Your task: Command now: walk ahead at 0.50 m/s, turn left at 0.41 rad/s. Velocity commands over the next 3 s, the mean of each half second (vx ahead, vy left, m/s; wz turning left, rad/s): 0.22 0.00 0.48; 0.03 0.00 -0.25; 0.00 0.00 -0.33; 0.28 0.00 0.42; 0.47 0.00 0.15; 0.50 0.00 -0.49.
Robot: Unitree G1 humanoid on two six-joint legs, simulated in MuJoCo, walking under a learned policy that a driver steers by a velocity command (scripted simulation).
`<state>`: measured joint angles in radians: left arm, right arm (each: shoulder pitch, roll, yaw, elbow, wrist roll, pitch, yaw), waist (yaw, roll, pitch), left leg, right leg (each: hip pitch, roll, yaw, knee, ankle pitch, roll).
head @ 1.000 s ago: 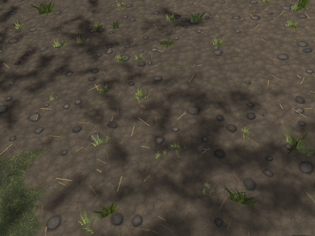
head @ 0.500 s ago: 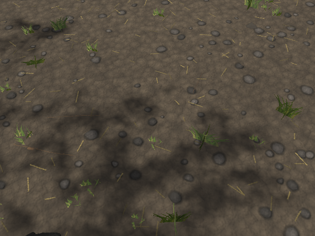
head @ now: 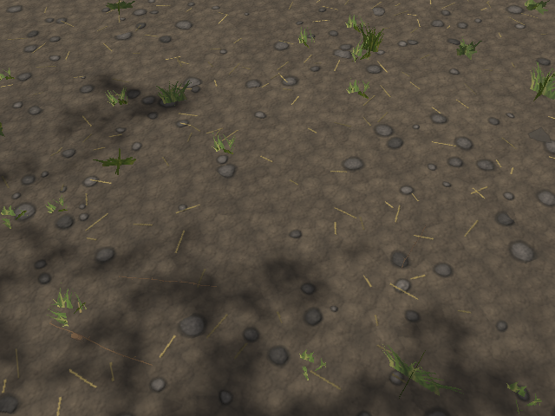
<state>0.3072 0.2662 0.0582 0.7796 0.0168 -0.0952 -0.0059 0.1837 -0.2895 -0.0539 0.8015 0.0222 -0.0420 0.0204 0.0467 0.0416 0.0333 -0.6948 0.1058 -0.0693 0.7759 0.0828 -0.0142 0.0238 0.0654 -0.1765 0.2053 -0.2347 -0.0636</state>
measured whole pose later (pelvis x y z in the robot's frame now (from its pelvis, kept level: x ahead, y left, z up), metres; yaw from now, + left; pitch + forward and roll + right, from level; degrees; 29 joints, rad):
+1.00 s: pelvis +0.27 +0.01 -0.01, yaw +5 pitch +2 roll +1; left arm 0.16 0.32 0.08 0.63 -0.02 0.04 0.01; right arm 0.21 -0.28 -0.07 0.73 -0.01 0.02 -0.04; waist -0.02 -0.02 0.04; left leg -0.25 0.01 0.06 0.54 -0.33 0.02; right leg -0.50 0.02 0.04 0.99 -0.50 0.04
